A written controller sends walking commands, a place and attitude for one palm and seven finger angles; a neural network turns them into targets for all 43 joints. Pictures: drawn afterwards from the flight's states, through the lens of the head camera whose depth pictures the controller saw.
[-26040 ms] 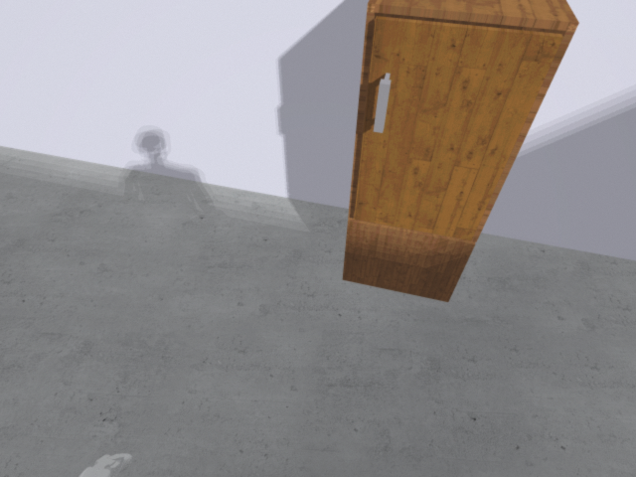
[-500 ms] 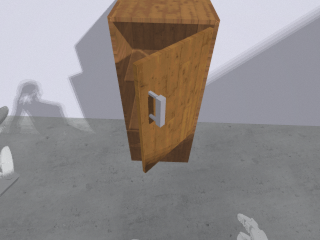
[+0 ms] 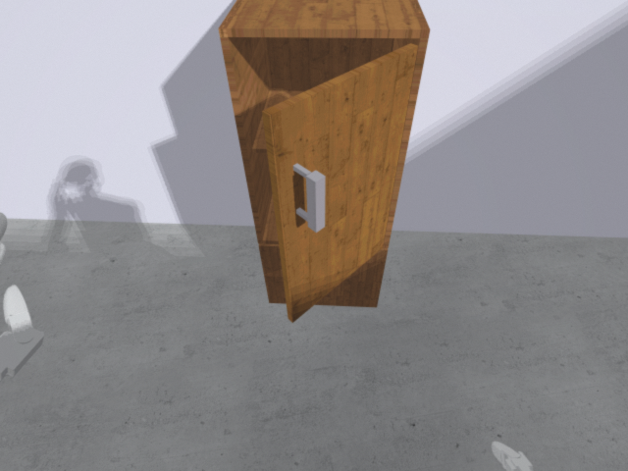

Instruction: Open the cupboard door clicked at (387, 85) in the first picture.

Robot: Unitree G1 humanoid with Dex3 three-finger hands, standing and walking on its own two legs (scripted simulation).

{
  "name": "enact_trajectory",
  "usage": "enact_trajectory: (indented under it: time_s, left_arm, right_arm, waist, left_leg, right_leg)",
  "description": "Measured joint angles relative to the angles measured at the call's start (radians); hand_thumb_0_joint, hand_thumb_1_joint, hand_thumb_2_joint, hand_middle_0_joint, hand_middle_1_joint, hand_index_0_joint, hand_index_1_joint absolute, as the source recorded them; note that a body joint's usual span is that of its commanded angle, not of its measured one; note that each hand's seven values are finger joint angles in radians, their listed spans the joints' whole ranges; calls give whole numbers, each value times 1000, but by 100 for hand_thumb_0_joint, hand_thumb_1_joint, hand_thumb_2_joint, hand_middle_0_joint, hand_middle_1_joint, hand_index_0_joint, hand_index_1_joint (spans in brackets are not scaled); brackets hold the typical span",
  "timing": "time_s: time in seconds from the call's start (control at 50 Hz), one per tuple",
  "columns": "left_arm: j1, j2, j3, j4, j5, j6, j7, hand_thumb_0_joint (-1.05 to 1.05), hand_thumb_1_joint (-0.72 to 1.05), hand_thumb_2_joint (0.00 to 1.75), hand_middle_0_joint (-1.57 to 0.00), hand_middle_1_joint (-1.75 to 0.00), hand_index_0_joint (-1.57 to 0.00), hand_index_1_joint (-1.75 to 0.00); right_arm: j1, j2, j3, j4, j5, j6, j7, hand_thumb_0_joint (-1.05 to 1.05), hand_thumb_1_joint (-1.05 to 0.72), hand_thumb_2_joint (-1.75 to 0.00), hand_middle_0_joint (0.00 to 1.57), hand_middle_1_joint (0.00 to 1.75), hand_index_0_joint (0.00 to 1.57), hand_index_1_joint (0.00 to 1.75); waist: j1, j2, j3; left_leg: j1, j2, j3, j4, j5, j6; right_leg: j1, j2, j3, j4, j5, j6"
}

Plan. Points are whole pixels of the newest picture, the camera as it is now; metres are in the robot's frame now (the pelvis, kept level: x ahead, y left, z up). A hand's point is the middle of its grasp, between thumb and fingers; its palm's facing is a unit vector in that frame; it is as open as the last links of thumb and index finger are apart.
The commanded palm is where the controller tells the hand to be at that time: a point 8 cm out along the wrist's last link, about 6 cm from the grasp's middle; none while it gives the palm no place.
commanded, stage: stop stepping back and stand still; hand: left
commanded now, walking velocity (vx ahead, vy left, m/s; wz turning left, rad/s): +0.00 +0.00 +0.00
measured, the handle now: (308, 197) +0.56 +0.06 +0.02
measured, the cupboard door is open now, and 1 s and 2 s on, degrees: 47 47 47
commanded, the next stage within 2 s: let the arm hang, fingers relaxed in 0.02 s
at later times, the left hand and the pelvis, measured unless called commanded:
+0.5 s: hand out of the picture -0.07 +0.20 -0.18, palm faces +0.05 -0.99 -0.16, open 7.1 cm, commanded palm none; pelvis -0.06 +0.02 +0.00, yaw +2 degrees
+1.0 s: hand out of the picture -0.10 +0.20 -0.17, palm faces +0.08 -0.98 -0.19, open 7.3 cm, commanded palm none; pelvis -0.08 +0.03 +0.00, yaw +2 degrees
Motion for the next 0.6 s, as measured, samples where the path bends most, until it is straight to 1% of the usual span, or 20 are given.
enact_trajectory:
  time_s: [0.02, 0.04, 0.08, 0.12, 0.14, 0.16, 0.2, 0.26, 0.32, 0.36, 0.42, 0.46, 0.52, 0.6]
  left_arm:
    - [-29, -10, -4, 18, -2, 10, 3, 1, 89, 89, -21, -30, -22, -30]
    - [-50, -19, -8, 30, -3, 22, 4, 1, 89, 89, -21, -30, -22, -30]
    - [-57, -34, -15, 24, -1, 42, 2, 2, 89, 89, -21, -30, -22, -30]
    - [-38, -32, -28, -11, 0, 55, -6, 2, 89, 90, -20, -30, -21, -30]
    - [-56, -20, -58, 27, 17, 37, -23, 2, 89, 90, -20, -30, -21, -30]
    - [-99, -7, -107, 111, 32, 40, -53, 1, 90, 90, -20, -30, -21, -30]
    - [-188, -4, -210, 328, 49, 99, -110, 1, 90, 90, -20, -30, -21, -30]
    - [-279, -56, -325, 682, 60, 195, -161, 1, 90, 90, -20, -30, -21, -30]
    - [-302, -115, -388, 950, 61, 246, -179, 1, 91, 89, -20, -30, -20, -30]
    - [-292, -151, -410, 1081, 58, 263, -179, 1, 91, 89, -20, -30, -20, -30]
    - [-258, -197, -430, 1232, 52, 275, -173, 1, 91, 89, -20, -30, -21, -30]
    - [-236, -198, -415, 1307, 48, 272, -159, 1, 95, 89, -20, -30, -21, -30]
    - [-198, -192, -411, 1397, 46, 268, -163, 1, 96, 89, -20, -30, -21, -30]
    - [-154, -196, -405, 1486, 44, 264, -162, 1, 95, 89, -20, -30, -21, -30]
  right_arm:
    - [-17, -1, -5, 9, 1, 1, 0, 1, -90, -90, 21, 30, 20, 30]
    - [-36, 2, -6, 13, 3, 6, 2, 1, -90, -90, 21, 30, 20, 30]
    - [-72, 8, 0, -1, 4, 11, 10, 1, -91, -90, 21, 30, 20, 30]
    - [-98, 17, 7, -32, 5, 6, 16, 1, -91, -90, 21, 30, 20, 30]
    - [-112, 15, 3, -24, 6, -14, 34, 1, -91, -90, 21, 30, 20, 30]
    - [-128, 3, -1, -5, 5, -18, 55, 1, -91, -90, 21, 30, 20, 30]
    - [-166, -28, -3, 37, 0, 8, 81, 1, -90, -90, 21, 30, 20, 30]
    - [-209, -54, 2, 91, -11, 56, 93, 1, -90, -90, 21, 30, 21, 30]
    - [-205, -44, 14, 133, -19, 89, 96, 0, -91, -90, 21, 30, 21, 30]
    - [-183, -27, 23, 165, -25, 108, 95, 0, -91, -90, 21, 30, 20, 30]
    - [-138, 0, 33, 219, -30, 139, 91, 0, -91, -90, 21, 30, 20, 30]
    - [-103, 20, 36, 259, -30, 154, 86, 0, -91, -90, 21, 30, 20, 30]
    - [-54, 42, 32, 312, -30, 171, 78, 0, -91, -90, 20, 30, 20, 30]
    - [1, 61, 22, 366, -28, 181, 70, 0, -91, -90, 20, 30, 20, 30]
  waist:
    - [0, 1, 12]
    - [6, -7, 28]
    - [12, -20, 52]
    - [0, -27, 65]
    - [-5, -24, 60]
    - [-2, -17, 51]
    - [1, 5, 28]
    - [-16, 30, 15]
    - [-29, 5, 28]
    - [-31, -26, 43]
    - [-24, -62, 67]
    - [-15, -75, 79]
    - [-4, -69, 89]
    - [1, -38, 87]
  left_leg:
    - [14, -3, -2, -25, -28, -11]
    - [22, -10, 4, -32, -30, -15]
    - [29, -13, 22, -34, -2, -14]
    - [34, -12, 30, -43, 4, -9]
    - [16, -15, 25, -33, 8, -5]
    - [-4, -21, 20, -20, 14, -1]
    - [-37, -32, 15, 0, 10, 6]
    - [-73, -44, 9, 30, 12, 17]
    - [-75, -51, 7, 24, 30, 19]
    - [-68, -53, 2, 11, 44, 18]
    - [-58, -48, -9, -12, 65, 14]
    - [-56, -44, -19, -24, 77, 12]
    - [-56, -40, -29, -34, 89, 13]
    - [-56, -43, -29, -45, 96, 20]
  right_leg:
    - [-4, -5, -4, 13, -6, 5]
    - [-2, -13, 0, 17, -7, 11]
    - [4, -17, 18, 11, 7, 15]
    - [4, -16, 26, 5, 18, 19]
    - [-13, -19, 20, 17, 24, 22]
    - [-32, -26, 14, 34, 25, 24]
    - [-62, -37, 8, 57, 12, 25]
    - [-97, -49, 1, 92, 8, 32]
    - [-104, -57, -2, 101, 15, 34]
    - [-98, -58, -7, 93, 24, 32]
    - [-79, -52, -18, 59, 49, 30]
    - [-67, -47, -28, 32, 67, 27]
    - [-54, -40, -37, -3, 90, 27]
    - [-49, -41, -37, -24, 97, 30]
